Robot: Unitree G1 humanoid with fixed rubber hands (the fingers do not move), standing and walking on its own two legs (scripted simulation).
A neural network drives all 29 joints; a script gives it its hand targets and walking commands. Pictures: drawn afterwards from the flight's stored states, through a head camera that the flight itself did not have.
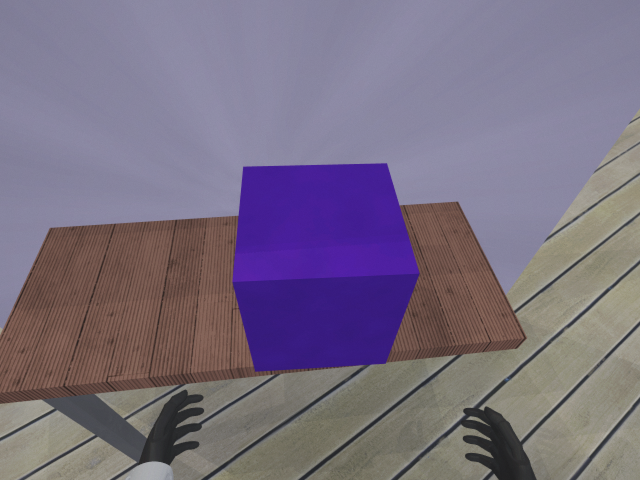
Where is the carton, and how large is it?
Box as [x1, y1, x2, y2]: [232, 163, 419, 371]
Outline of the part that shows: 386,163 243,167 232,281 255,371 385,363 419,273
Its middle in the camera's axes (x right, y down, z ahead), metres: +0.00 +0.05 +0.59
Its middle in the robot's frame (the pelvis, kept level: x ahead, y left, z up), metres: +0.39 +0.01 +0.00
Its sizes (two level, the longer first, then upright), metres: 0.210 0.200 0.250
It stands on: a table, 0.65 m high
